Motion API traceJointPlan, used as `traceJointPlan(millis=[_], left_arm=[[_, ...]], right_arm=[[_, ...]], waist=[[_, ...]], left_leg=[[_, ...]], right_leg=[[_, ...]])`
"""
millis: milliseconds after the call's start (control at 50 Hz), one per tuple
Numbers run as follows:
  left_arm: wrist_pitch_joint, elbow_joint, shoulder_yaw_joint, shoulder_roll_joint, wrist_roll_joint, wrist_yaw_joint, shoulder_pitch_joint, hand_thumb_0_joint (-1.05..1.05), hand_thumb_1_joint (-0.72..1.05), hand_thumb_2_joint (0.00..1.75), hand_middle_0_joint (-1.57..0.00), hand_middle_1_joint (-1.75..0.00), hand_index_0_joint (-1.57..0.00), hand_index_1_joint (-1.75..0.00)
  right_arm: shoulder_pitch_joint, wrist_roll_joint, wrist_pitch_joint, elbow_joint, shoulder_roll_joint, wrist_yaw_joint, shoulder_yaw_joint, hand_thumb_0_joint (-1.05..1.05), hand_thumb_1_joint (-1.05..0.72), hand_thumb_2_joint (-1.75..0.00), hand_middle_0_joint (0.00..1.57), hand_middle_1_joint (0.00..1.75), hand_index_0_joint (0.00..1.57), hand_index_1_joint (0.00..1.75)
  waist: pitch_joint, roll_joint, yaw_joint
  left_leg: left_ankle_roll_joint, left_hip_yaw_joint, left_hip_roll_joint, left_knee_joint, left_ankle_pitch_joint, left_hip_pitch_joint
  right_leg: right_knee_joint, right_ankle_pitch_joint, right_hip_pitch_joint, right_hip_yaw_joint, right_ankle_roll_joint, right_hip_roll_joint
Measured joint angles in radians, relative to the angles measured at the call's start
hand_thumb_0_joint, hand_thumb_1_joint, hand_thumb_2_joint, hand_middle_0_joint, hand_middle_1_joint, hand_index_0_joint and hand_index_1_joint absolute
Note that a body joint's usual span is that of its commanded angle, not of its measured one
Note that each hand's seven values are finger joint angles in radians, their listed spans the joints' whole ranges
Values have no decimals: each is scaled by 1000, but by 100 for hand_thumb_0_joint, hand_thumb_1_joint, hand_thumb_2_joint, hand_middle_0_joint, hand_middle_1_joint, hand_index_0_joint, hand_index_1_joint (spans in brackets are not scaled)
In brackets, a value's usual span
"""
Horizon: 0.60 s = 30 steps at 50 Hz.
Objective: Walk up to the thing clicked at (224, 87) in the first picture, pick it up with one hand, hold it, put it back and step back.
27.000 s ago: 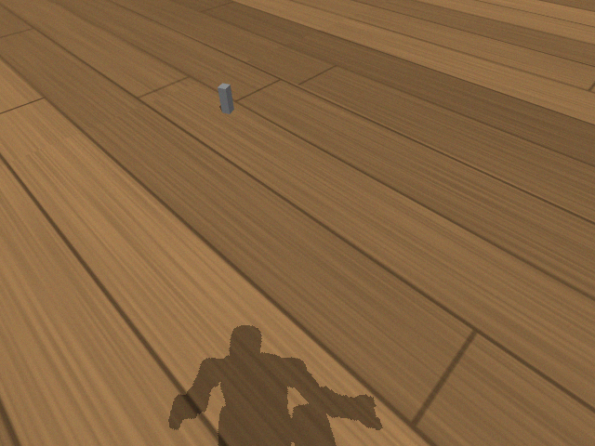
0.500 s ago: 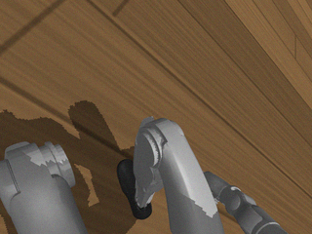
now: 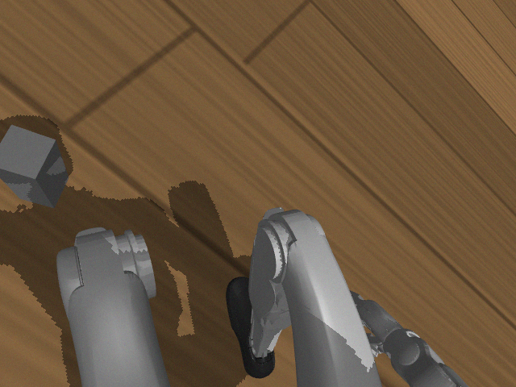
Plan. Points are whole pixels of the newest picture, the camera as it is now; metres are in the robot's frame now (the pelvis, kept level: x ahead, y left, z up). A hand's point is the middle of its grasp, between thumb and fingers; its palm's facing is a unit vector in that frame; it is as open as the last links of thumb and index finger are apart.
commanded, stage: rise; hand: left
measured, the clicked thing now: (35, 172) +0.44 +0.29 -0.22
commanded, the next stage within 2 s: home in 0.04 s
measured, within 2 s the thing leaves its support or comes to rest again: neither
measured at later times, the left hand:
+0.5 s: hand out of the picture +0.29 +0.41 +0.04, palm faces +0.38 -0.77 -0.51, open 17.3 cm
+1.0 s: hand out of the picture +0.23 +0.29 +0.25, palm faces +0.38 -0.84 -0.39, open 17.5 cm
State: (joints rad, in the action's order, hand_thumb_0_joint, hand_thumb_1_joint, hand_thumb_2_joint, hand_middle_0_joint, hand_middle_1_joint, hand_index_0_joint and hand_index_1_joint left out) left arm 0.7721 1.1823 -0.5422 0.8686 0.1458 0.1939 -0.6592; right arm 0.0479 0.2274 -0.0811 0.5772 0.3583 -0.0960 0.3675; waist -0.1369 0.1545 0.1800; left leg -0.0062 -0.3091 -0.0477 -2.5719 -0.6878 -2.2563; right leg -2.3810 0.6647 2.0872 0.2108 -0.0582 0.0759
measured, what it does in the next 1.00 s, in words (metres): rises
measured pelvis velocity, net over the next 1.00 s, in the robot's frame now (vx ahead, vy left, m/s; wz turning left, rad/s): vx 0.07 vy -0.01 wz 0.25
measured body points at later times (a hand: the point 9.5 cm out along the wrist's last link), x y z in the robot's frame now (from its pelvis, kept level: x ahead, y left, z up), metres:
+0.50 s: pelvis +0.01 -0.01 +0.11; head +0.20 +0.06 +0.51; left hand +0.27 +0.44 +0.07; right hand +0.19 -0.24 -0.02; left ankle +0.08 +0.13 -0.27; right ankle +0.13 -0.12 -0.27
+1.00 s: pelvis +0.07 -0.01 +0.34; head +0.16 +0.04 +0.78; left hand +0.21 +0.33 +0.27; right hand +0.29 -0.21 +0.25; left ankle +0.08 +0.13 -0.27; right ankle +0.12 -0.12 -0.27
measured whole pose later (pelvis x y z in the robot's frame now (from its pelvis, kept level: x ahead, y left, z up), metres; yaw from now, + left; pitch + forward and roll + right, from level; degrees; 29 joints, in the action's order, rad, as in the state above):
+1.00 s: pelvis +0.07 -0.01 +0.34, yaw +14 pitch +20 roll -3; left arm -0.18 0.32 -0.14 0.30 0.01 -0.16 0.15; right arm -0.20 -0.05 -0.01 0.52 0.24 0.13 0.01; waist 0.17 -0.02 0.04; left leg 0.02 -0.05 -0.05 -1.34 -0.55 -1.14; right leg -1.29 0.58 1.07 0.06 0.00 0.00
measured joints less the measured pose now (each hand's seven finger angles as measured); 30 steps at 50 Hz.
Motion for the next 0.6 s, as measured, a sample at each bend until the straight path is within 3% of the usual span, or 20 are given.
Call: traceJointPlan(millis=[60,160,220,300,360,480,600], left_arm=[[-90,-8,-4,-7,-93,-13,9,-1,-41,11,-6,-10,-8,-9],[-253,-119,-9,-67,-178,-50,64,-2,-45,9,-7,-9,-7,-9],[-338,-183,-21,-79,-211,-77,99,-2,-47,9,-7,-9,-8,-9],[-430,-252,-33,-65,-219,-119,136,-2,-48,8,-7,-8,-7,-8],[-494,-294,-6,-79,-208,-146,179,-2,-49,8,-6,-7,-7,-7],[-632,-495,97,-230,-189,-182,332,-2,-51,7,-5,-6,-6,-6],[-739,-725,196,-374,-178,-227,514,-2,-51,7,-6,-6,-6,-6]], right_arm=[[-11,-42,-14,-5,-21,4,-55,0,-88,-89,21,30,21,30],[-57,-108,-51,-10,-55,11,-132,0,-89,-89,21,30,21,30],[-83,-140,-69,-3,-66,20,-170,0,-90,-90,21,30,20,30],[-109,-174,-86,7,-72,34,-221,0,-91,-90,21,30,20,30],[-132,-197,-91,17,-73,42,-267,1,-91,-90,20,30,20,30],[-148,-244,-92,16,-74,61,-333,1,-90,-90,20,30,20,30],[-135,-281,-68,-31,-98,108,-352,1,-90,-90,20,30,20,30]], waist=[[25,-19,-8],[98,-50,-31],[141,-72,-46],[179,-104,-73],[213,-129,-101],[258,-168,-153],[266,-166,-155]], left_leg=[[-5,22,-8,24,6,1],[-3,64,-11,92,14,10],[-1,91,-9,139,20,23],[0,125,-9,204,31,43],[0,156,-11,261,37,62],[2,204,-14,405,43,160],[17,227,-19,605,52,361]], right_leg=[[14,-3,6,-15,5,-1],[52,0,11,-43,20,-16],[78,5,8,-61,26,-27],[120,4,2,-85,30,-37],[156,5,-3,-109,32,-44],[271,4,-77,-144,33,-53],[452,-5,-258,-154,50,-56]])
